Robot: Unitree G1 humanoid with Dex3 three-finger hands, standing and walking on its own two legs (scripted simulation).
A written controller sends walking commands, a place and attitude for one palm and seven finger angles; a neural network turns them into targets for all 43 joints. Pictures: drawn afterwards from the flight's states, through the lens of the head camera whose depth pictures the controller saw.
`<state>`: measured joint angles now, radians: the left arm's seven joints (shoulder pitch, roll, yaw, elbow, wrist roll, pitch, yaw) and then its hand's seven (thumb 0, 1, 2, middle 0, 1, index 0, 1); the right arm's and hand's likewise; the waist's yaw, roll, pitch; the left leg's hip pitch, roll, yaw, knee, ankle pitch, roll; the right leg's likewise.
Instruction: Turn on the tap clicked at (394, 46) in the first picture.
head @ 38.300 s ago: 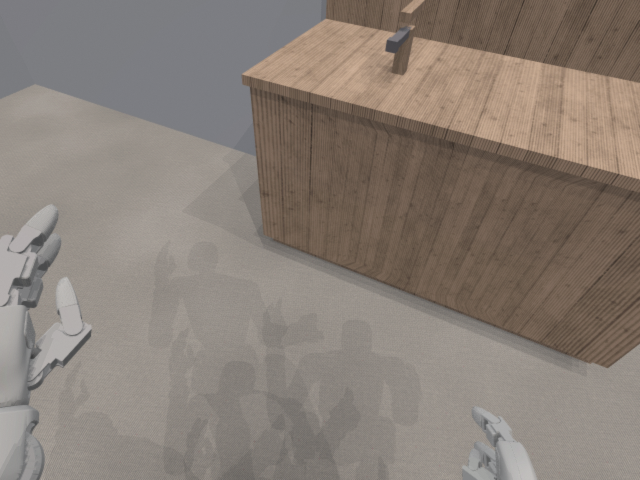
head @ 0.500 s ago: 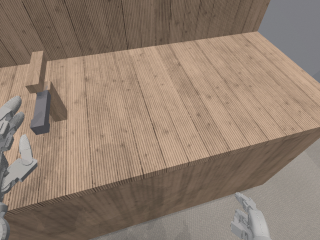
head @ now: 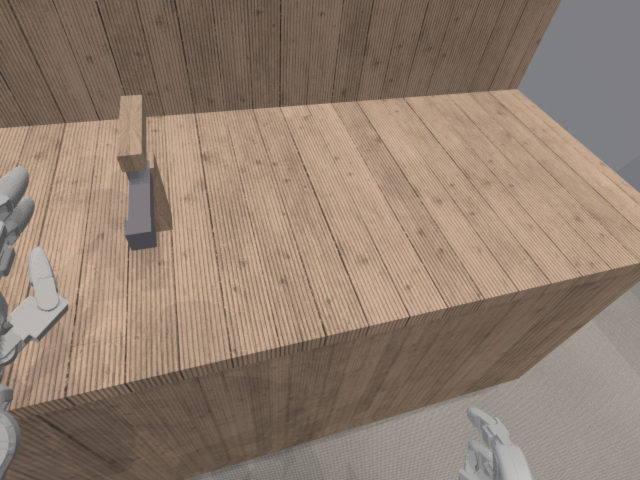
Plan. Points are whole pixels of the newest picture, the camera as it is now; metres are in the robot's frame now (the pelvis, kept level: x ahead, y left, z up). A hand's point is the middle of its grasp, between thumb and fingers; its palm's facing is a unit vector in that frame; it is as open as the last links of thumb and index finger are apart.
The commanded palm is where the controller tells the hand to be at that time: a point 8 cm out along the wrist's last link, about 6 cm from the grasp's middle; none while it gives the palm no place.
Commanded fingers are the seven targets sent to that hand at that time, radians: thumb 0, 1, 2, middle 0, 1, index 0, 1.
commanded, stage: come to a stop and stand still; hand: left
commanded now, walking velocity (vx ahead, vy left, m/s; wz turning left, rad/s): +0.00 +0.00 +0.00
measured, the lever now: (141, 233) +0.35 +0.26 +0.11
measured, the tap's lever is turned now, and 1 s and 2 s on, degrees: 0 0 0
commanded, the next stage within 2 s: look again from close up in 0.60 s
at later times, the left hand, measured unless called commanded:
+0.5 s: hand (35, 271) +0.24 +0.30 +0.17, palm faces +0.40 -0.85 -0.35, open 7.5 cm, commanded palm +0.18 +0.33 +0.18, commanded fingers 0.00 0.90 0.90 -0.20 -0.30 -0.20 -0.30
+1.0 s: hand (74, 291) +0.24 +0.26 +0.16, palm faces +0.40 -0.85 -0.34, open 7.5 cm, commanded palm +0.18 +0.29 +0.18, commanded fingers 0.00 0.90 0.90 -0.20 -0.30 -0.20 -0.30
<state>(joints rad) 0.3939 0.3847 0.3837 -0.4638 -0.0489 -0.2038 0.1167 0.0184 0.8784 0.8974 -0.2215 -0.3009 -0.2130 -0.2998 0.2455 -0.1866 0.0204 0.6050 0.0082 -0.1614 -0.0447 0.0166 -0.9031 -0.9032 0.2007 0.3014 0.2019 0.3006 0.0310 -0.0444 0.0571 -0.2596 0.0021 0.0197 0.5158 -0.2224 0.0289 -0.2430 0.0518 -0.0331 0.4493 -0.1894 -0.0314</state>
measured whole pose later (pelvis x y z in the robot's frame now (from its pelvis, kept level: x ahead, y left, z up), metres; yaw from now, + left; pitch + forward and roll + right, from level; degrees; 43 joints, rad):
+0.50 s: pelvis +0.02 +0.05 +0.00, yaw +1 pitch -1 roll -1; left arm 0.38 0.37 0.36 -0.49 -0.02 -0.23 0.10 0.02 0.89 0.90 -0.21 -0.30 -0.20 -0.30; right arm 0.21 -0.17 0.03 0.58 0.00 -0.15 -0.01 0.02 -0.90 -0.90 0.20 0.30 0.21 0.30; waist 0.03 -0.05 0.07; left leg -0.21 -0.07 0.03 0.45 -0.22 0.08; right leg -0.20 -0.02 -0.02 0.41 -0.19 0.02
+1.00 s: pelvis +0.02 +0.01 +0.01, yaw +1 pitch -1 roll -1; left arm 0.43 0.34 0.33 -0.43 -0.05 -0.18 0.11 0.02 0.89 0.90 -0.21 -0.30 -0.20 -0.30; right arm 0.20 -0.20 0.01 0.59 0.02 -0.11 -0.04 0.02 -0.90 -0.90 0.20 0.30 0.20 0.30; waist 0.02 -0.01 0.04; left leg -0.21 -0.02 0.01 0.45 -0.22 0.04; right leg -0.18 0.03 -0.04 0.37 -0.17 -0.02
